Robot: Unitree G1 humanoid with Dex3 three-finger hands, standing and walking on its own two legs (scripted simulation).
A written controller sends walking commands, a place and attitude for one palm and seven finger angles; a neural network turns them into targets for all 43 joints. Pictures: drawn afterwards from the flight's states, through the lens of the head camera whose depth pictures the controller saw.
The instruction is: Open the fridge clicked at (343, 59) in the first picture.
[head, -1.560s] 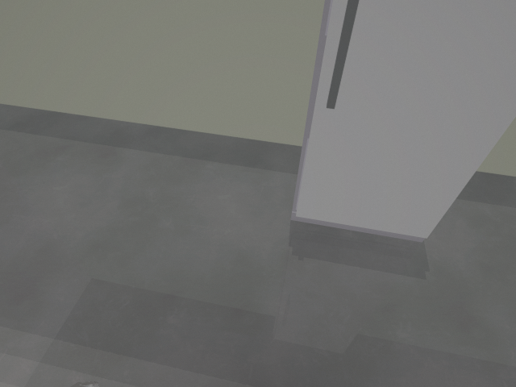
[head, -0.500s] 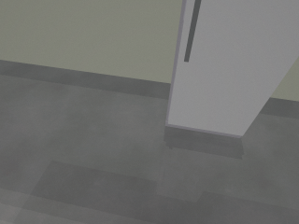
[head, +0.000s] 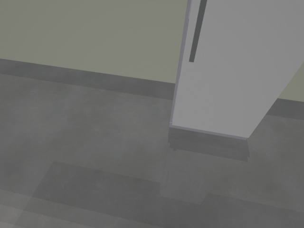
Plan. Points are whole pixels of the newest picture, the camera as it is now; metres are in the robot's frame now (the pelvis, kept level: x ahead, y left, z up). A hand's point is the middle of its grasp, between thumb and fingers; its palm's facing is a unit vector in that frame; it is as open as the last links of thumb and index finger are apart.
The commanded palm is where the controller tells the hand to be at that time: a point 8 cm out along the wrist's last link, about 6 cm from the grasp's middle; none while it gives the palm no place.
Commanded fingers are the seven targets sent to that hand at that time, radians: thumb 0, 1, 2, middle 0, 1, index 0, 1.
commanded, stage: walk to a spot facing it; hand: left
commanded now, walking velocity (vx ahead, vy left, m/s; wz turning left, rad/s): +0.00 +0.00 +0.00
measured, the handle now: (199, 22) +0.94 -0.16 +0.13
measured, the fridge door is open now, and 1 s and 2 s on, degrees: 0 0 0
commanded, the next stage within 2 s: none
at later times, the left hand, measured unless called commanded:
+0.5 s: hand out of the picture +0.05 +0.18 -0.19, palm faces -0.15 -0.95 -0.27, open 7.4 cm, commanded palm none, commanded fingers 0.00 0.90 0.90 -0.20 -0.30 -0.20 -0.30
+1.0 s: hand out of the picture +0.13 +0.20 -0.18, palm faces -0.38 -0.89 -0.24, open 7.4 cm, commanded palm none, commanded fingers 0.00 0.90 0.90 -0.20 -0.30 -0.20 -0.30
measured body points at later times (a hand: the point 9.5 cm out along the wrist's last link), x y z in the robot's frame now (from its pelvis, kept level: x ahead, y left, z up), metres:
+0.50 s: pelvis -0.02 -0.02 -0.03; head +0.01 -0.05 +0.42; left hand +0.06 +0.23 -0.17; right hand +0.02 -0.29 -0.18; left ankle -0.01 +0.12 -0.73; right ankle -0.02 -0.11 -0.75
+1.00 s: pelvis -0.03 +0.03 -0.01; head +0.01 +0.05 +0.44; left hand +0.15 +0.25 -0.16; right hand -0.04 -0.25 -0.13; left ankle +0.00 +0.14 -0.75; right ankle -0.06 -0.09 -0.69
